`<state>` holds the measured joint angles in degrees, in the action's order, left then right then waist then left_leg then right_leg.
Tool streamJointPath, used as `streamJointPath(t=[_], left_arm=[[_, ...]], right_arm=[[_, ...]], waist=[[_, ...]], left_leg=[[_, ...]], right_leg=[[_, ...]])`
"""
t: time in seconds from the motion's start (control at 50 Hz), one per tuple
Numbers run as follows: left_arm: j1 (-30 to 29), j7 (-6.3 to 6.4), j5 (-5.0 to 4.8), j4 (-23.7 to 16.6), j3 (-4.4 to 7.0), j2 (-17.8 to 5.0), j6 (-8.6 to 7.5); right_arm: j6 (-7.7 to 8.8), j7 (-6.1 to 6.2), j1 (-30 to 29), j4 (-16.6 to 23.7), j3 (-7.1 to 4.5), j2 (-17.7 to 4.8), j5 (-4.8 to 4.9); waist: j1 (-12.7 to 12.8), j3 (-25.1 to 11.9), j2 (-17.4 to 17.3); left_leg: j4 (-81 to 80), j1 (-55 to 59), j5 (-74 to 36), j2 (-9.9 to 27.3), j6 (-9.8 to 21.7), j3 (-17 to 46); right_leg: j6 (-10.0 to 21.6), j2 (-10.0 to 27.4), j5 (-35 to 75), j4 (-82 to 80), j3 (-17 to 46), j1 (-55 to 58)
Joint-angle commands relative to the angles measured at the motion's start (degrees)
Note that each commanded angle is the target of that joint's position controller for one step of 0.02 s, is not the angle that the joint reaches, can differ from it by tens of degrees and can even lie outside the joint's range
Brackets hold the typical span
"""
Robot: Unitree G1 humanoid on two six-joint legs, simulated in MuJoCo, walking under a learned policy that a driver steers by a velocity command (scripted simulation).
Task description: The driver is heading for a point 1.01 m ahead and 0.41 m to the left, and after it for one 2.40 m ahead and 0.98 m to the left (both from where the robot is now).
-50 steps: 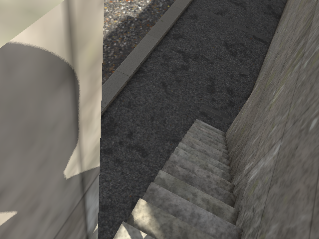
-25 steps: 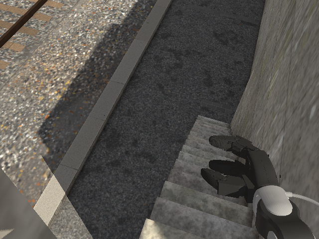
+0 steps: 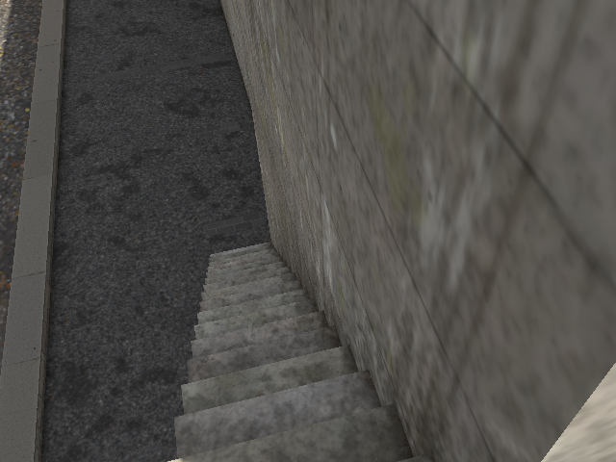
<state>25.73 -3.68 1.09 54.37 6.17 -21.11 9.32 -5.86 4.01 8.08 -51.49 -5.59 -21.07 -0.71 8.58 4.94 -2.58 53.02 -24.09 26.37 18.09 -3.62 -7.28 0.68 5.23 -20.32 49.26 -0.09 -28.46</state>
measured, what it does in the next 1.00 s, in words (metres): steps to the right, turning left: left foot, then right foot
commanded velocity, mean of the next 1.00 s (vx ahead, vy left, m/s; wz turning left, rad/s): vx -0.18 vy -0.35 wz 0.63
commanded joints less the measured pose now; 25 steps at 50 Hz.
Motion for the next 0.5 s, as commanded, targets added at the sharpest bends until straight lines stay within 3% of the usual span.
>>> streamJointPath(t=[0.02, 0.04, 0.06, 0.08, 0.1, 0.12, 0.14, 0.16, 0.18, 0.2, 0.22, 0.24, 0.26, 0.28, 0.3, 0.32, 0.34, 0.38, 0.44, 0.5], left_arm=[[-10.6, -2.22, -0.22, -11.0, -0.51, -12.1, -3.7], [-12.7, -1.7, 0.09, -10.8, -0.63, -11.0, -2.96], [-17.7, -1.21, 0.87, -11.7, -1.25, -8.2, -2.85], [-21.1, -0.7, 1.67, -12.0, -1.13, -7.0, -3.01], [-23.3, 0.01, 1.74, -12.5, -1.19, -6.5, -3.11], [-22.7, 0.75, 2.14, -12.4, -1.17, -5.1, -3.39], [-19.8, 1.87, 2.31, -11.3, -1.42, -3.8, -3.39], [-15.4, 3.24, 2.53, -9.1, -1.49, -2.8, -2.82], [-13.6, 4.24, 2.73, -7.8, -1.48, -1.5, -2.27], [-15.5, 4.52, 2.62, -7.4, -1.81, 0.8, -1.89], [-16.1, 3.98, 2.66, -8.3, -3.27, 3.7, -2.05], [-15.9, 2.38, 2.68, -13.8, -4.3, 6.1, -2.63], [-16.8, 1.7, 2.72, -14.6, -3.7, 2.6, -3.69], [-18.1, 0.86, 2.1, -15.4, -2.58, -1.6, -4.31], [-17.1, 0.29, 1.77, -14.4, -1.88, -3.4, -4.42], [-17.0, 0.19, 2.28, -14.2, -1.65, -3.3, -4.21], [-17.6, -0.06, 2.65, -14.3, -2.01, -1.2, -4.18], [-19.4, 0.38, 3.03, -15.4, -2.85, 2.0, -3.69], [-22.7, 1.31, 2.98, -17.9, -3.64, 4.3, -3.33], [-24.3, 2.17, 1.17, -19.5, -3.85, 4.9, -3.51]], right_arm=[[-3.24, 0.49, 1.5, 2.6, 1.93, 0.5, -0.42], [-2.67, 0.28, 1.2, 2.2, 1.34, -1.9, 0.7], [-2.46, 0.63, 3.3, -0.7, 0.97, -2.7, 1.0], [-1.53, 0.73, 8.8, -3.3, 0.68, -3.8, 1.11], [-1.32, 0.63, 9.1, -3.6, 0.55, -5.0, 0.72], [-1.55, 1.24, 13.3, -4.9, 0.34, -5.3, 0.65], [-1.74, 1.09, 13.6, -4.3, 0.28, -5.3, 0.56], [-1.5, 0.7, 15.5, -3.8, 0.44, -4.0, 0.72], [-1.59, 0.54, 18.9, -4.6, 0.51, -2.6, 0.53], [-1.45, 0.35, 25.2, -7.1, 0.58, -0.4, -0.63], [-0.97, -0.5, 25.2, -7.7, 2.2, 3.7, -1.93], [-0.96, -0.82, 21.1, -3.4, 1.68, -4.8, -1.37], [-1.2, -1.4, 12.3, -1.0, 1.46, -5.9, -1.85], [-1.28, -2.12, 6.7, 0.4, 2.08, -4.7, -2.42], [-0.48, -2.36, 5.7, 1.1, 1.17, -5.6, -2.83], [0.6, -2.39, 6.3, 1.5, 0.32, -7.0, -3.25], [1.34, -2.91, 8.4, 0.6, 0.36, -5.8, -2.74], [2.49, -3.65, 14.1, -0.3, -0.6, -5.7, -1.78], [3.14, -3.37, 22.2, -0.9, -1.82, -6.8, -0.94], [2.56, -2.58, 25.1, -0.7, -2.6, -6.9, -0.83]], waist=[[-1.9, -4.8, 39.8], [-4.2, -3.9, 37.2], [-6.4, -4.1, 34.1], [-9.4, -5.2, 31.3], [-10.0, -6.7, 29.6], [-10.2, -7.9, 28.3], [-9.6, -7.6, 25.7], [-10.0, -8.6, 22.5], [-10.4, -7.3, 18.3], [-12.9, -3.8, 9.0], [-12.6, 6.7, -3.7], [-9.0, 9.0, -17.1], [-6.2, 13.4, -17.9], [-2.4, 15.0, -14.9], [-2.1, 12.9, -9.2], [-2.9, 9.6, -6.0], [-4.2, 6.0, -5.8], [-7.4, 1.0, -5.3], [-11.5, -3.8, -9.1], [-14.1, -5.2, -14.8]], left_leg=[[32.2, -13.6, 17.0, -18.6, 4.0, -3.5], [36.1, -12.3, 11.6, -18.6, 3.7, -0.1], [35.7, -9.2, 6.0, -17.8, 3.9, -0.2], [31.7, -4.1, 2.6, -17.5, 3.5, -1.0], [25.4, 0.3, 2.5, -18.4, 3.8, -2.5], [18.5, 5.8, 5.6, -17.3, 4.8, -3.2], [9.6, 8.7, 7.9, -15.9, 6.2, -1.1], [-2.9, 11.5, 9.4, -12.5, 8.6, 4.0], [-13.7, 14.1, 9.6, -9.7, 10.5, 7.9], [-25.7, 18.5, 5.0, -8.8, 10.8, 7.8], [-29.1, 16.3, 8.2, -5.3, 8.6, 18.1], [-48.0, 2.0, 32.8, 13.0, 11.6, 52.3], [-53.2, -13.7, 42.2, 12.0, 12.5, 55.2], [-51.1, -21.0, 36.1, 7.4, 11.1, 46.1], [-47.4, -20.5, 27.3, 2.2, 9.4, 38.3], [-44.4, -16.7, 18.8, -1.5, 8.2, 33.0], [-41.3, -12.0, 13.9, -4.2, 7.8, 30.6], [-38.7, -3.9, 6.4, -6.6, 6.4, 29.2], [-38.1, 8.2, -2.4, -8.5, 5.1, 29.3], [-41.1, 13.9, -6.4, -8.5, 5.4, 30.8]], right_leg=[[15.6, 7.1, -2.8, -37.6, 24.8, -5.9], [13.9, 6.1, -11.5, -37.3, 20.7, -7.2], [12.6, 3.8, -14.7, -35.2, 14.4, -9.4], [11.6, 2.5, -13.7, -33.0, 10.9, -8.9], [10.0, 1.6, -15.0, -34.2, 9.8, -8.0], [9.4, 2.5, -13.8, -35.1, 8.6, -6.4], [8.4, 3.2, -15.0, -35.1, 9.6, -4.2], [7.1, 3.2, -16.5, -31.5, 8.8, -0.2], [7.1, 3.2, -14.0, -24.7, 7.5, 0.5], [6.3, 0.3, -10.4, -14.0, 1.0, -4.3], [4.0, -4.8, -13.8, 5.9, -3.6, -23.7], [0.6, -7.1, -12.5, 13.9, 1.0, -31.9], [-0.1, -5.9, -5.2, 22.1, 6.4, -24.7], [-1.2, -6.3, 1.2, 28.4, 5.4, -19.0], [-1.7, -6.9, 4.2, 31.9, 5.1, -15.2], [-1.8, -7.5, 6.5, 34.3, 4.7, -13.4], [-1.4, -7.3, 8.6, 36.0, 4.9, -14.8], [-0.9, -7.5, 8.9, 38.0, 4.6, -14.9], [-1.6, -7.7, 6.3, 32.2, 4.2, -14.6], [-3.3, -9.5, -0.6, 14.5, 2.9, -9.3]])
